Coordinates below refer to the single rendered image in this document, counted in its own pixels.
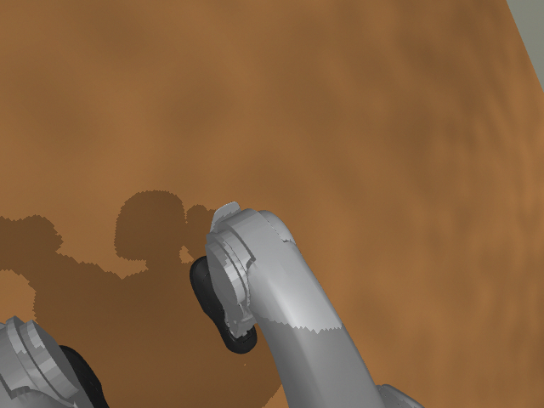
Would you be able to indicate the right robot foot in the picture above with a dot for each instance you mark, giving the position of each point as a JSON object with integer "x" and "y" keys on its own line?
{"x": 200, "y": 280}

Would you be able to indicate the left robot foot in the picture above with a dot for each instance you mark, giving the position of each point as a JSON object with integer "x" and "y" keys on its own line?
{"x": 86, "y": 377}

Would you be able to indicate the right robot hand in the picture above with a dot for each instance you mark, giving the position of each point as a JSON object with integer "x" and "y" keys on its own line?
{"x": 393, "y": 398}

